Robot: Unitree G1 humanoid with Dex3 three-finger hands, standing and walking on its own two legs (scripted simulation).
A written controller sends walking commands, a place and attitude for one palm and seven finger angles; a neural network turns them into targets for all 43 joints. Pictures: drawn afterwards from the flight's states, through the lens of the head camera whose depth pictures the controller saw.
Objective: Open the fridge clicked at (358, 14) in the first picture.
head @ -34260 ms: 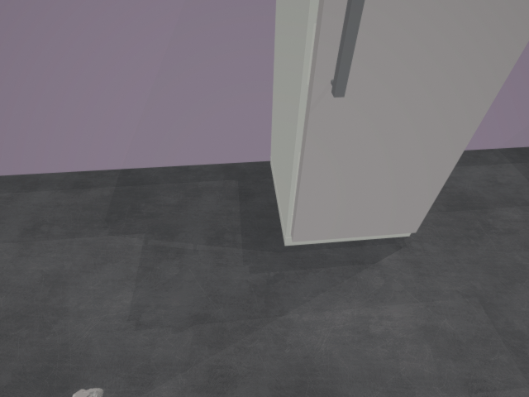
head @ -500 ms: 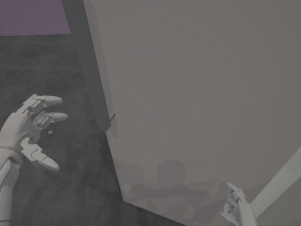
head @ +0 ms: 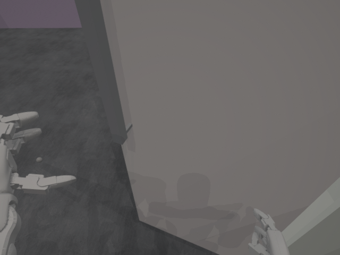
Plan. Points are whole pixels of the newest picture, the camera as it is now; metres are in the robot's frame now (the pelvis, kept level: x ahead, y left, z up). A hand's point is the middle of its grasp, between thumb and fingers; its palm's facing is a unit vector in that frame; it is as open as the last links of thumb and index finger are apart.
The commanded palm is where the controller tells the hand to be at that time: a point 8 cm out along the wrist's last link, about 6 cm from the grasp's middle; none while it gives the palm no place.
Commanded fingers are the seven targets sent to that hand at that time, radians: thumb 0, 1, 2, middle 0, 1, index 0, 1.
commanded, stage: draw the hand back to the body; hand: left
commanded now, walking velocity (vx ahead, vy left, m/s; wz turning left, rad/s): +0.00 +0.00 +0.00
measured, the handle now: (111, 68) +0.40 +0.19 +0.26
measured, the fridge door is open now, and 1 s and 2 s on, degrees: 66 66 66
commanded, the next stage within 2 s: step back with the hand held close in 0.86 s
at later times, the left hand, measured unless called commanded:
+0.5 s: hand (44, 166) +0.21 +0.27 +0.16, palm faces +0.46 -0.81 -0.37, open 8.6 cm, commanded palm +0.16 +0.30 +0.18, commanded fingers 0.00 0.90 0.90 -0.20 -0.30 -0.20 -0.30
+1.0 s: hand (43, 166) +0.21 +0.27 +0.17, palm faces +0.46 -0.81 -0.37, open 7.4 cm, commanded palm +0.16 +0.30 +0.18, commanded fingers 0.00 0.90 0.90 -0.20 -0.30 -0.20 -0.30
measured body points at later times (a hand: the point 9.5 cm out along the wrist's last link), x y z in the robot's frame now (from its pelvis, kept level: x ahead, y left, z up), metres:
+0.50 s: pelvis +0.02 +0.00 +0.01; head -0.01 -0.01 +0.45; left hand +0.18 +0.31 +0.18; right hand +0.21 -0.22 -0.07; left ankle +0.04 +0.12 -0.73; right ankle -0.02 -0.11 -0.73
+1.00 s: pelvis +0.01 +0.00 +0.01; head -0.01 -0.01 +0.45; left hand +0.18 +0.31 +0.19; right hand +0.20 -0.22 -0.07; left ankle +0.04 +0.12 -0.73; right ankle -0.02 -0.11 -0.73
